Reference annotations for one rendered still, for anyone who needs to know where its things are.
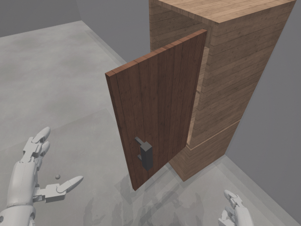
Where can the left robot forearm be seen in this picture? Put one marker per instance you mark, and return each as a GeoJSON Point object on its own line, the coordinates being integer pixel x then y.
{"type": "Point", "coordinates": [19, 215]}

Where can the handle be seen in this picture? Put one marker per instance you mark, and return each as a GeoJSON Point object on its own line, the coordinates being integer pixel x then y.
{"type": "Point", "coordinates": [146, 156]}

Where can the right robot hand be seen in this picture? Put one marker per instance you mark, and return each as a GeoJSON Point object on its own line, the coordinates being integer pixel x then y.
{"type": "Point", "coordinates": [240, 216]}

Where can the left robot hand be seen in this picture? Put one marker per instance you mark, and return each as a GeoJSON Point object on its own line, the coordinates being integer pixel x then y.
{"type": "Point", "coordinates": [22, 190]}

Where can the cupboard door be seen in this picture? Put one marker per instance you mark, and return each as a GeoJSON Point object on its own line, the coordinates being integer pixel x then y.
{"type": "Point", "coordinates": [153, 98]}

